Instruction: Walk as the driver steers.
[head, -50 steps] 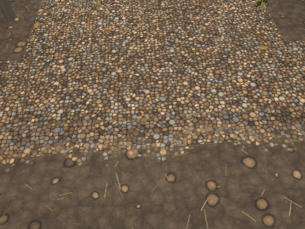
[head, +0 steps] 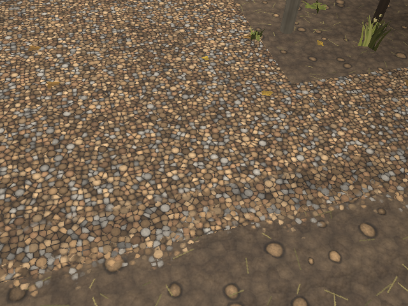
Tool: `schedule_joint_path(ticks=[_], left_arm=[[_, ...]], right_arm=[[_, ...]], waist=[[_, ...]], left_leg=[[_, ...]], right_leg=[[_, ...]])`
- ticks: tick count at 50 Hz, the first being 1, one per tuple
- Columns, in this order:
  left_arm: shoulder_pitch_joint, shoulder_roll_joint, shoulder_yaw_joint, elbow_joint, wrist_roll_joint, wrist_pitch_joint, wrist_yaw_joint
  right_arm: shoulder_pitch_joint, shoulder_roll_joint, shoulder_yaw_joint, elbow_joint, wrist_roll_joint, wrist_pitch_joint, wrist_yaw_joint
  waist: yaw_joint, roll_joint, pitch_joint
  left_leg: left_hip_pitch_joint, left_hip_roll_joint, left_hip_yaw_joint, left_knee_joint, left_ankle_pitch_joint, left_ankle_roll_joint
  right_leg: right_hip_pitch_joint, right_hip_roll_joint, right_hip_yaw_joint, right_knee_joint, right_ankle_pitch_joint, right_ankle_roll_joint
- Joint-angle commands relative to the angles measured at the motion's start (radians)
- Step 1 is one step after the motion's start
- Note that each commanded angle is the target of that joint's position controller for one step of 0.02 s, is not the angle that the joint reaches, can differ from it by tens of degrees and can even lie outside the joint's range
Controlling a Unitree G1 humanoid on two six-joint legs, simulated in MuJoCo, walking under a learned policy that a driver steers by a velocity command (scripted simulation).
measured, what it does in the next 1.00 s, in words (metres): walks ahead: right foot, then left foot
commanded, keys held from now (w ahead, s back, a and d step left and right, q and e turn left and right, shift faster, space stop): w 1.00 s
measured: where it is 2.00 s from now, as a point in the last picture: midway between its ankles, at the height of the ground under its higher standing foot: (192, 171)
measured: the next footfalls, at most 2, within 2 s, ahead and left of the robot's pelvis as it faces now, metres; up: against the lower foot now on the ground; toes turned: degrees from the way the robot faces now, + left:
right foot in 0.36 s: +0.38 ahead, -0.14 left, +0.00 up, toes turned -1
left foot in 0.88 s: +0.68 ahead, +0.11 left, +0.00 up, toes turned +2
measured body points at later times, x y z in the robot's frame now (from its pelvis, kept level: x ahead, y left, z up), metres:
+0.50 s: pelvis +0.28 -0.05 -0.01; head +0.31 -0.05 +0.44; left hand +0.43 +0.21 -0.11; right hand +0.33 -0.33 -0.14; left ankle +0.18 +0.09 -0.65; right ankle +0.34 -0.13 -0.74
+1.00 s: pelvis +0.57 +0.02 -0.01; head +0.60 +0.03 +0.44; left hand +0.63 +0.30 -0.14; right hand +0.72 -0.25 -0.11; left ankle +0.64 +0.11 -0.75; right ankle +0.46 -0.13 -0.66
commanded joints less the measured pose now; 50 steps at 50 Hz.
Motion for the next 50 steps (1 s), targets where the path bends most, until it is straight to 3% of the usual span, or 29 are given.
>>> schedule_joint_path(ticks=[1, 4, 7, 12, 15, 16, 17, 18, 19, 20, 21, 22, 23, 24, 26, 28, 30, 33, 38, 41, 42, 43, 44, 45, 46, 47, 48, 49, 50], left_arm=[[-0.065, 0.071, 0.023, -0.081, 0.01, -0.019, -0.004], [-0.139, 0.043, 0.013, -0.108, 0.011, -0.021, -0.004], [-0.243, 0.011, -0.002, -0.137, 0.005, -0.032, -0.019], [-0.374, 0.006, -0.009, -0.178, -0.005, -0.048, -0.055], [-0.345, 0.044, 0.003, -0.178, -0.002, -0.052, -0.065], [-0.281, 0.072, 0.016, -0.162, 0.001, -0.049, -0.06], [-0.136, 0.111, 0.037, -0.122, 0.002, -0.045, -0.05], [0.04, 0.152, 0.052, -0.079, 0.007, -0.038, -0.035], [0.146, 0.255, 0.075, -0.057, 0.031, -0.035, -0.029], [0.168, 0.172, 0.055, -0.044, 0.02, -0.033, -0.029], [0.091, 0.126, 0.036, -0.042, 0.012, -0.03, -0.025], [0.018, 0.107, 0.028, -0.044, 0.009, -0.028, -0.024], [-0.034, 0.087, 0.021, -0.039, 0.015, -0.031, -0.028], [-0.067, 0.068, 0.015, -0.04, 0.026, -0.039, -0.031], [-0.092, 0.065, 0.018, -0.026, 0.022, -0.054, -0.035], [-0.087, 0.08, 0.022, 0.0, 0.016, -0.066, -0.034], [-0.059, 0.101, 0.027, 0.023, 0.018, -0.066, -0.026], [-0.024, 0.121, 0.03, 0.046, 0.012, -0.055, -0.015], [0.071, 0.156, 0.038, 0.106, -0.004, -0.033, -0.008], [0.074, 0.169, 0.044, 0.126, -0.005, -0.012, 0.0], [0.059, 0.176, 0.045, 0.127, -0.004, -0.006, 0.002], [0.043, 0.167, 0.04, 0.127, -0.001, 0.001, 0.004], [0.054, 0.125, 0.021, 0.114, 0.014, 0.003, 0.007], [0.174, 0.018, -0.014, 0.085, 0.017, -0.015, -0.001], [0.153, 0.045, -0.013, 0.103, 0.009, -0.037, -0.005], [0.07, 0.133, 0.011, 0.083, -0.02, -0.05, -0.013], [0.001, 0.132, 0.009, 0.064, -0.024, -0.056, -0.013], [-0.036, 0.122, 0.01, 0.058, -0.008, -0.054, -0.009], [-0.028, 0.111, 0.015, 0.064, 0.004, -0.044, -0.006]], right_arm=[[-0.007, -0.151, -0.031, -0.06, 0.0, -0.017, -0.012], [0.027, -0.156, -0.03, -0.047, 0.005, -0.01, -0.021], [0.068, -0.161, -0.028, -0.032, 0.01, -0.001, -0.03], [0.144, -0.175, -0.033, 0.001, 0.018, 0.021, -0.034], [0.136, -0.199, -0.045, 0.003, 0.021, 0.032, -0.04], [0.13, -0.216, -0.052, 0.0, 0.019, 0.036, -0.043], [0.11, -0.217, -0.051, -0.006, 0.015, 0.044, -0.045], [0.099, -0.199, -0.042, -0.024, 0.004, 0.045, -0.049], [0.219, -0.066, -0.003, -0.058, -0.004, 0.027, -0.039], [0.209, -0.088, -0.003, -0.035, 0.009, 0.001, -0.029], [0.087, -0.178, -0.031, -0.076, 0.044, -0.013, -0.022], [0.009, -0.176, -0.029, -0.104, 0.05, -0.021, -0.021], [-0.026, -0.157, -0.028, -0.11, 0.036, -0.021, -0.024], [-0.004, -0.146, -0.033, -0.103, 0.024, -0.012, -0.026], [0.049, -0.106, -0.026, -0.084, 0.021, 0.011, -0.027], [0.014, -0.093, -0.024, -0.098, 0.013, 0.026, -0.033], [-0.07, -0.089, -0.022, -0.128, 0.004, 0.024, -0.034], [-0.187, -0.065, -0.011, -0.158, 0.005, 0.009, -0.023], [-0.327, -0.08, -0.012, -0.211, 0.019, -0.004, 0.002], [-0.315, -0.106, -0.022, -0.222, 0.016, -0.008, 0.014], [-0.264, -0.123, -0.031, -0.212, 0.016, -0.009, 0.013], [-0.142, -0.154, -0.051, -0.177, 0.014, -0.009, 0.008], [0.025, -0.211, -0.074, -0.137, 0.009, -0.006, -0.002], [0.124, -0.322, -0.101, -0.123, -0.009, 0.0, -0.008], [0.151, -0.245, -0.082, -0.117, 0.007, 0.003, -0.003], [0.083, -0.191, -0.062, -0.125, 0.011, 0.002, -0.004], [0.014, -0.167, -0.054, -0.139, 0.009, 0.003, -0.005], [-0.043, -0.14, -0.046, -0.143, 0.004, 0.003, -0.003], [-0.076, -0.114, -0.038, -0.149, -0.006, -0.002, -0.002]], waist=[[-0.007, 0.126, 0.061], [-0.023, 0.099, 0.067], [-0.057, 0.111, 0.087], [-0.083, 0.099, 0.133], [-0.027, 0.128, 0.087], [0.014, 0.15, 0.029], [0.098, 0.148, -0.07], [0.178, 0.132, -0.2], [0.131, -0.106, -0.381], [0.146, -0.173, -0.472], [0.143, -0.119, -0.273], [0.113, -0.049, -0.142], [0.077, 0.015, -0.056], [0.036, -0.003, -0.027], [-0.004, -0.035, -0.019], [-0.012, -0.028, 0.018], [0.008, -0.015, 0.048], [0.052, -0.005, 0.066], [0.1, -0.007, 0.082], [0.071, -0.023, 0.06], [0.038, -0.035, 0.027], [-0.029, -0.024, -0.049], [-0.094, 0.017, -0.185], [-0.062, 0.25, -0.337], [-0.086, 0.297, -0.396], [-0.082, 0.216, -0.24], [-0.059, 0.149, -0.14], [-0.031, 0.101, -0.062], [0.002, 0.11, -0.031]], left_leg=[[0.144, 0.24, -0.294, -0.29, 0.013, 0.134], [0.155, 0.22, -0.2, -0.297, 0.211, 0.131], [0.135, 0.197, -0.128, -0.307, 0.276, 0.116], [0.228, 0.251, -0.119, -0.273, 0.331, 0.123], [0.314, 0.278, -0.112, -0.168, 0.621, 0.1], [0.332, 0.273, -0.104, -0.08, 0.815, 0.092], [0.306, 0.241, -0.071, 0.092, 0.952, 0.071], [0.123, 0.211, -0.062, 0.326, 0.819, 0.043], [-0.31, 0.042, -0.033, 0.75, 0.273, -0.025], [-0.448, -0.036, -0.176, 0.907, -0.302, -0.03], [-0.543, 0.032, -0.18, 0.956, -0.265, -0.02], [-0.54, 0.085, -0.138, 0.909, -0.175, -0.014], [-0.513, 0.119, -0.117, 0.84, -0.111, -0.02], [-0.451, 0.151, -0.122, 0.795, -0.06, -0.026], [-0.376, 0.169, -0.116, 0.746, -0.036, -0.051], [-0.401, 0.18, -0.103, 0.672, 0.008, -0.073], [-0.452, 0.186, -0.097, 0.549, 0.122, -0.091], [-0.414, 0.154, -0.065, 0.309, 0.313, -0.088], [-0.43, 0.119, -0.067, 0.138, 0.34, -0.058], [-0.396, 0.098, -0.061, 0.096, 0.216, -0.019], [-0.317, 0.073, -0.036, 0.083, 0.18, -0.002], [-0.146, 0.04, -0.002, 0.059, 0.181, 0.025], [0.127, 0.107, -0.064, 0.101, 0.211, 0.068], [0.528, 0.364, -0.513, 0.066, 0.061, 0.23], [0.582, 0.413, -0.78, -0.094, -0.068, 0.271], [0.476, 0.387, -0.652, -0.113, -0.131, 0.218], [0.337, 0.349, -0.521, -0.128, -0.076, 0.186], [0.204, 0.309, -0.426, -0.158, 0.017, 0.173], [0.116, 0.274, -0.36, -0.193, 0.088, 0.158]], right_leg=[[-0.275, -0.07, 0.03, -0.034, 0.143, 0.018], [-0.285, -0.066, 0.009, -0.184, 0.24, 0.046], [-0.22, -0.043, -0.027, -0.37, 0.36, 0.051], [-0.199, -0.008, -0.042, -0.531, 0.37, 0.019], [-0.11, 0.031, -0.054, -0.571, 0.268, -0.032], [-0.012, 0.062, -0.075, -0.564, 0.227, -0.054], [0.185, 0.09, -0.1, -0.589, 0.248, -0.088], [0.505, 0.003, -0.017, -0.543, 0.273, -0.135], [0.945, -0.282, 0.447, -0.542, 0.113, -0.295], [0.981, -0.362, 0.743, -0.714, -0.004, -0.329], [0.837, -0.317, 0.597, -0.753, -0.051, -0.27], [0.664, -0.278, 0.451, -0.783, 0.018, -0.24], [0.515, -0.233, 0.356, -0.823, 0.115, -0.227], [0.418, -0.199, 0.289, -0.859, 0.178, -0.219], [0.319, -0.174, 0.222, -0.914, 0.24, -0.237], [0.266, -0.161, 0.155, -0.948, 0.284, -0.238], [0.271, -0.148, 0.11, -0.965, 0.311, -0.233], [0.279, -0.106, 0.035, -0.966, 0.31, -0.194], [0.44, -0.176, 0.055, -0.915, 0.283, -0.175], [0.543, -0.217, 0.074, -0.834, 0.393, -0.147], [0.555, -0.207, 0.064, -0.768, 0.523, -0.134], [0.533, -0.163, 0.026, -0.615, 0.661, -0.11], [0.404, -0.109, -0.016, -0.377, 0.574, -0.076], [-0.009, 0.049, -0.064, 0.024, 0.172, 0.004], [-0.17, 0.102, 0.074, 0.175, -0.292, 0.009], [-0.267, 0.038, 0.1, 0.243, -0.253, -0.007], [-0.27, -0.016, 0.065, 0.21, -0.162, -0.016], [-0.243, -0.052, 0.045, 0.143, -0.089, -0.012], [-0.184, -0.083, 0.051, 0.091, -0.029, -0.009]])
